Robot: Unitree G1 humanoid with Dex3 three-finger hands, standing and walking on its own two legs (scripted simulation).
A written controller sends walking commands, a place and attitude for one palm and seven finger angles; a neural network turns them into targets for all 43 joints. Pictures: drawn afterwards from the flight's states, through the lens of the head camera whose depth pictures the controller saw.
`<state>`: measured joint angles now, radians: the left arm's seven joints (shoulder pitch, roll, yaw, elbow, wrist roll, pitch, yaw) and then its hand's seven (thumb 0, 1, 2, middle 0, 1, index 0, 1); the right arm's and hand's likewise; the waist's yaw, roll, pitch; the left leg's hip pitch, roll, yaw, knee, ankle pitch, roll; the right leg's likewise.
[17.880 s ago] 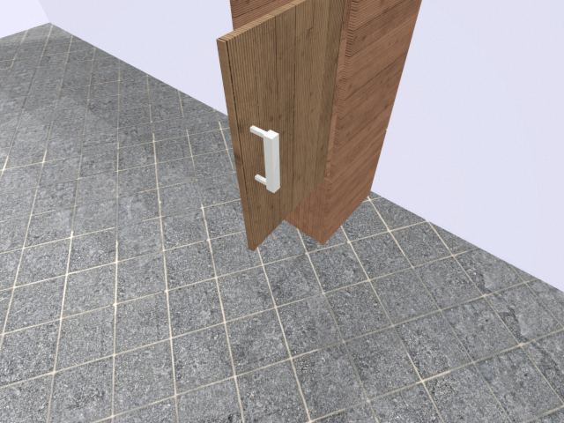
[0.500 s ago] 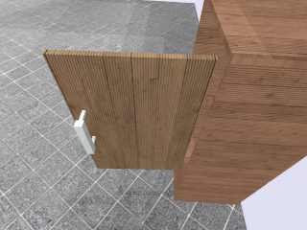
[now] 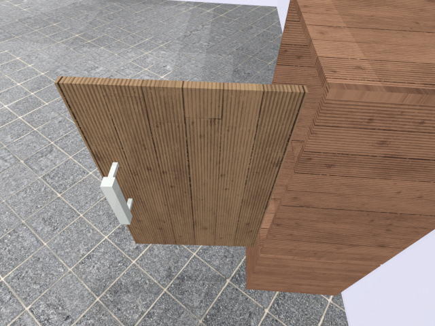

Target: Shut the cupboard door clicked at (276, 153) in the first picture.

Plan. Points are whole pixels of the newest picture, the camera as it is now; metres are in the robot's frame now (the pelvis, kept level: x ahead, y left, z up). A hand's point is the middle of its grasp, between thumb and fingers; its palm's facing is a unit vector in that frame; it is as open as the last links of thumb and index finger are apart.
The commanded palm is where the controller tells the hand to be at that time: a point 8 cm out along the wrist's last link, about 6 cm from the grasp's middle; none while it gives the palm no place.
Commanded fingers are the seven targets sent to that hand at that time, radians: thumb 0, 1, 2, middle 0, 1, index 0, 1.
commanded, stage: shuffle to correct the standing spot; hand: left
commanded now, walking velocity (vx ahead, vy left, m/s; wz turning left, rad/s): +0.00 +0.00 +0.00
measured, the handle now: (120, 194) +0.37 +0.24 -0.02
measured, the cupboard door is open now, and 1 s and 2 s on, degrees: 93 93 93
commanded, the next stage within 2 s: come to a stop and stand still in 0.32 s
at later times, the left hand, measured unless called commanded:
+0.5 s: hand out of the picture -0.02 +0.21 -0.19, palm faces +0.03 -0.97 -0.25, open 7.4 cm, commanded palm none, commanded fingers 0.00 0.90 0.90 -0.20 -0.30 -0.20 -0.30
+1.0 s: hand out of the picture -0.08 +0.19 -0.18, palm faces +0.02 -0.98 -0.18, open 7.4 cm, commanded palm none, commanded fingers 0.00 0.90 0.90 -0.20 -0.30 -0.20 -0.30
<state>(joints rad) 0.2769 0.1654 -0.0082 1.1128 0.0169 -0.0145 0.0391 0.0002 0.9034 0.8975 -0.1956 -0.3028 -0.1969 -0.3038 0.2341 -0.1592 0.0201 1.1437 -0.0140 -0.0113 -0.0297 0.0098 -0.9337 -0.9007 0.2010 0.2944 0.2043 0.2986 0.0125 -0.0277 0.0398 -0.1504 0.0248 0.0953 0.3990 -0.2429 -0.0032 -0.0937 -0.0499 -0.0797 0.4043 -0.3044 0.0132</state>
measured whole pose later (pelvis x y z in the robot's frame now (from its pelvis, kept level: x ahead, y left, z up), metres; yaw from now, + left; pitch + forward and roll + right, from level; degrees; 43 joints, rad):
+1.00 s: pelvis -0.08 +0.02 +0.00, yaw +0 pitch +0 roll +1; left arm 0.31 0.15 0.00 1.08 0.02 0.00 0.03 0.00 0.91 0.90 -0.19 -0.30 -0.20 -0.30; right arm 0.29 -0.14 0.00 1.11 -0.02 0.01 -0.02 0.01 -0.92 -0.90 0.20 0.29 0.20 0.30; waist -0.01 -0.01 0.02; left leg -0.26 0.00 0.08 0.44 -0.19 0.02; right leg -0.11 0.00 -0.05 0.43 -0.32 -0.03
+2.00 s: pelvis -0.06 +0.00 -0.01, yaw -1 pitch +0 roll -1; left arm 0.38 0.11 -0.01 1.08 0.02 -0.04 0.06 0.00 0.90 0.90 -0.20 -0.30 -0.20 -0.30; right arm 0.24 -0.17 -0.01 1.04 -0.01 -0.02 -0.04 0.01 -0.93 -0.90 0.20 0.29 0.20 0.30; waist -0.01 0.02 0.04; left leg -0.27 0.02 0.04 0.59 -0.31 0.01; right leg -0.11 0.06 -0.04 0.51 -0.39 -0.06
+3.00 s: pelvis -0.10 -0.01 -0.11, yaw +3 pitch +15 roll -1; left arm 0.58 0.22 0.21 0.02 -0.30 -0.58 -0.26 0.02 0.89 0.90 -0.52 -0.65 -0.52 -0.65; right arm 0.13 -0.26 -0.05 0.54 0.02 -0.26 -0.03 0.01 -0.91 -0.90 0.20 0.29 0.20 0.30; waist 0.07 -0.02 -0.16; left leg -0.98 0.00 -0.04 1.23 -0.51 -0.01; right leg -0.88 0.05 -0.16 1.21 -0.60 -0.11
